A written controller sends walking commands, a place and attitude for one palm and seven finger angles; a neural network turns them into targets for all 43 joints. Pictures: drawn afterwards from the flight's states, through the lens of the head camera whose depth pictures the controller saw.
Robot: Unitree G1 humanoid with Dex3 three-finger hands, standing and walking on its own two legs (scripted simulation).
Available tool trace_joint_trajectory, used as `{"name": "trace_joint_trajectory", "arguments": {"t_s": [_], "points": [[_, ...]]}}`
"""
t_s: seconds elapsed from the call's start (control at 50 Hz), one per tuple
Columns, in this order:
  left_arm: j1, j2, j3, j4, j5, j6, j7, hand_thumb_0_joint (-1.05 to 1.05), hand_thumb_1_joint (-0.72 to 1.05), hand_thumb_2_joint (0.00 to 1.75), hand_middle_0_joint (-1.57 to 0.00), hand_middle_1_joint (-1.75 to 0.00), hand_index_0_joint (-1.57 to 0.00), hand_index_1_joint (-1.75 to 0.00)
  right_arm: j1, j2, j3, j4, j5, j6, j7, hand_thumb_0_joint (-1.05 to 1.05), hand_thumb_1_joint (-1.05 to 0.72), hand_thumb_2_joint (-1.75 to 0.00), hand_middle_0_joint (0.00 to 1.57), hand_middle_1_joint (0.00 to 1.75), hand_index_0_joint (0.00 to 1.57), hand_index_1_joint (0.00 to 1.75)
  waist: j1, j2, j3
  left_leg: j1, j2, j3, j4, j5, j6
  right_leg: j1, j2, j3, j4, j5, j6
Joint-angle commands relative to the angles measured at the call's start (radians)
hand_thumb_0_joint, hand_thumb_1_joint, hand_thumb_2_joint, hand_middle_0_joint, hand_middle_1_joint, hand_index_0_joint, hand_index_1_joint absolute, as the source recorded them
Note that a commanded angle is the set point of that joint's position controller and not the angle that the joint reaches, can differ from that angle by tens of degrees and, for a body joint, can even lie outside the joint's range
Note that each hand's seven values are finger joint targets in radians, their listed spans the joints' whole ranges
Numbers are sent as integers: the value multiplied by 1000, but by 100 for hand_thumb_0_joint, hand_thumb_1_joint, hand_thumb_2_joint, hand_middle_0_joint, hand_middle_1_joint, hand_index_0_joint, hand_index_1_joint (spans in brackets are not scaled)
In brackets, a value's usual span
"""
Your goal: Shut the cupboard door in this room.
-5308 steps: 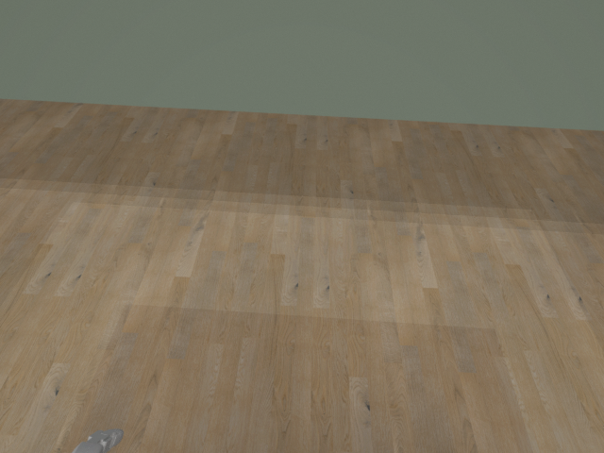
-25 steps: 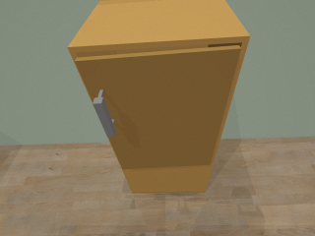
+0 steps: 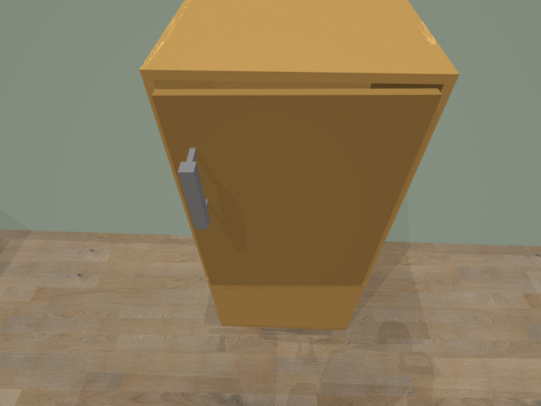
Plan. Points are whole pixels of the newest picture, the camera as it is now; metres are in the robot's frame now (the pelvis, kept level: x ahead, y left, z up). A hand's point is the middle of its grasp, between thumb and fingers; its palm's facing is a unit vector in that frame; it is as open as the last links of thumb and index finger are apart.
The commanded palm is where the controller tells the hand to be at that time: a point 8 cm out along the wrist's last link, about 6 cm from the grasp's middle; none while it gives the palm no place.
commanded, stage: look again from close up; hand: left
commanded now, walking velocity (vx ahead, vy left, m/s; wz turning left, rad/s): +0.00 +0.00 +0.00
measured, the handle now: (197, 189) +0.46 +0.16 +0.05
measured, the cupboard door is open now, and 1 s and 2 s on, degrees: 2 2 2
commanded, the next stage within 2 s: raise the hand and make a fist in 0.28 s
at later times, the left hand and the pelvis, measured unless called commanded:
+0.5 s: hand out of the picture +0.09 +0.17 -0.11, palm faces +0.22 -0.94 -0.27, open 7.1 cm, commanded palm +0.11 +0.18 -0.06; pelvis +0.01 -0.03 +0.00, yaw +4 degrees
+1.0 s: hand (177, 387) +0.15 +0.14 +0.00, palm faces +0.23 -0.97 -0.07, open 5.2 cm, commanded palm +0.13 +0.18 -0.02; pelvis +0.01 -0.08 -0.09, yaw +7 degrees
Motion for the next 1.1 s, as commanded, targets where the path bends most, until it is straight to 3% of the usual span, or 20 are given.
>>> {"name": "trace_joint_trajectory", "arguments": {"t_s": [0.0, 0.34, 0.36, 0.38, 0.4, 0.42, 0.44, 0.48, 0.5, 0.54, 0.6, 0.66, 0.72, 0.8, 0.82, 0.84, 0.88, 0.94, 1.0, 1.08], "points": [[113, 72, 10, 1, 2, -17, 9, 0, 90, 90, -20, -30, -20, -30, 46, -116, -34, -26, 5, -15, -5, 0, -90, -90, 20, 30, 20, 30, 11, -29, 60, 36, 323, -346, -173, -260, -158, -104, -19, 35, -30, -23, -18], [114, 43, -2, 32, 2, -33, 9, 0, 90, 90, -20, -30, -20, -30, 51, -91, -26, 10, 6, -26, -9, 0, -90, -90, 20, 30, 20, 30, 0, -32, 60, 59, 309, -327, -139, -166, -127, -91, -38, 68, -79, 38, -19], [119, 95, -11, 36, 22, -55, 37, 0, 90, 90, -20, -30, -20, -30, 9, -173, -19, -79, 5, -15, 12, 0, -90, -90, 20, 30, 20, 30, -9, -200, 106, -79, 314, -306, -27, -30, -139, -47, -27, -11, -21, 13, 8], [-749, 504, 219, -1653, -96, -299, 42, 0, 90, 90, -20, -30, -20, -30, 145, -339, -55, -425, 24, -187, -69, 0, -90, -90, 20, 30, 20, 30, -198, -86, -311, 281, 257, -324, 43, 96, -120, -152, 59, -5, 91, 63, 10], [-189, 221, 13, -1413, -101, -269, 52, 0, 90, 90, -22, -32, -22, -32, 44, -221, 12, -355, 32, -300, -69, 0, -90, -90, 20, 30, 20, 30, -91, 121, -452, 449, 306, -371, 8, 21, -178, -237, 102, -41, 81, -85, 7], [-160, 218, 63, -1354, -121, -237, 102, 0, 90, 90, -24, -34, -24, -34, 11, -250, 12, -291, 16, -339, -63, 0, -90, -90, 20, 30, 20, 30, -38, 325, -383, 348, 270, -360, -26, -55, -238, -234, 86, -10, 148, -99, -7], [127, -3, -96, -1002, -141, -104, 114, 0, 90, 90, -25, -36, -25, -36, -24, -179, 37, -264, 62, -351, -19, 0, -90, -90, 20, 30, 20, 30, -22, 157, -178, 138, 254, -393, -44, -258, -258, -285, 38, -19, 207, -85, -14], [-2, -32, -151, -1260, -186, -137, 95, 0, 90, 90, -29, -40, -29, -40, -48, -246, 4, -375, 76, -369, 1, 0, -90, -90, 20, 30, 20, 30, -49, 158, -30, 33, 238, -385, 39, -362, -214, -284, 22, -24, 141, -60, -10], [-33, 2, -111, -1224, -183, -177, 77, 0, 90, 90, -31, -42, -31, -42, -81, -254, -1, -396, 71, -391, -7, 0, -90, -90, 20, 30, 20, 30, -53, 75, 15, -59, 207, -336, 120, -374, -175, -280, 24, -26, 75, -66, -13], [24, 3, -59, -1016, -185, -250, 20, 0, 90, 90, -35, -46, -35, -46, -63, -247, -25, -443, 51, -398, -2, 0, -90, -90, 20, 30, 20, 30, -79, -288, 42, -225, 152, -281, 308, -308, -130, -361, 22, -19, 12, -199, -6], [344, 54, 98, -869, -275, -453, -170, 0, 90, 90, -40, -52, -40, -52, -138, -247, -65, -523, 34, -373, 22, 0, -90, -90, 20, 30, 20, 30, 39, -543, -15, -516, 107, -213, 492, -294, -154, -421, 14, 24, 106, -349, -9], [402, 187, 241, -900, -323, -576, -362, 0, 90, 90, -46, -58, -46, -58, -202, -254, -93, -639, 42, -319, 52, 0, -90, -90, 20, 30, 20, 30, 74, -318, -88, -639, 72, -159, 604, -305, -165, -295, -51, 194, 187, -189, -5], [345, 305, 322, -1128, -284, -537, -343, 0, 90, 90, -51, -64, -51, -64, -235, -227, -90, -717, 43, -265, 58, 0, -90, -90, 20, 30, 20, 30, 124, 117, -164, -605, 65, -134, 610, -236, -141, -303, -17, 193, 269, -131, -24], [173, 262, 282, -1521, -307, -612, -235, 0, 90, 90, -58, -72, -58, -72, -177, -202, -80, -757, 30, -256, 53, 0, -90, -90, 20, 30, 20, 30, 59, 267, -321, -416, 127, -230, 621, -136, -124, -458, 71, 78, 377, -25, -48], [79, 245, 239, -1646, -316, -659, -221, 0, 90, 90, -60, -74, -60, -74, -155, -211, -80, -746, 25, -260, 49, 0, -90, -90, 20, 30, 20, 30, 12, 228, -369, -377, 137, -252, 652, -97, -123, -500, 86, 62, 408, 26, -37], [84, 224, 206, -1668, -321, -693, -221, 0, 90, 90, -62, -76, -62, -76, -144, -214, -80, -724, 29, -265, 42, 0, -90, -90, 20, 30, 20, 30, 1, 235, -377, -353, 141, -261, 673, -68, -127, -528, 91, 71, 410, 43, -36], [54, 141, 82, -1625, -329, -724, -258, 0, 90, 90, -66, -80, -66, -80, -138, -225, -63, -703, 37, -284, 30, 0, -90, -90, 20, 30, 20, 30, -72, 156, -310, -389, 145, -277, 718, -105, -113, -587, 85, 87, 394, 37, -11], [-18, 135, 29, -1488, -324, -717, -337, 0, 90, 90, -71, -86, -71, -86, -115, -244, -50, -670, 40, -309, 0, 0, -90, -90, 20, 30, 20, 30, -127, -22, -231, -531, 155, -285, 798, -193, -89, -632, 77, 93, 385, -21, 16], [111, 208, 93, -1304, -305, -581, -427, 0, 90, 90, -77, -92, -77, -92, -101, -250, -56, -695, 63, -284, -20, 0, -90, -90, 20, 30, 20, 30, -78, -201, -262, -647, 152, -257, 798, -238, -82, -527, 44, 162, 306, -95, 55], [225, 335, 285, -1429, -329, -336, -431, 0, 90, 90, -84, -100, -84, -100, -145, -220, -50, -786, 84, -215, -14, 0, -90, -90, 20, 30, 20, 30, 72, -48, -515, -521, 125, -232, 697, -61, -96, -206, -1, 188, 309, 174, 77]]}}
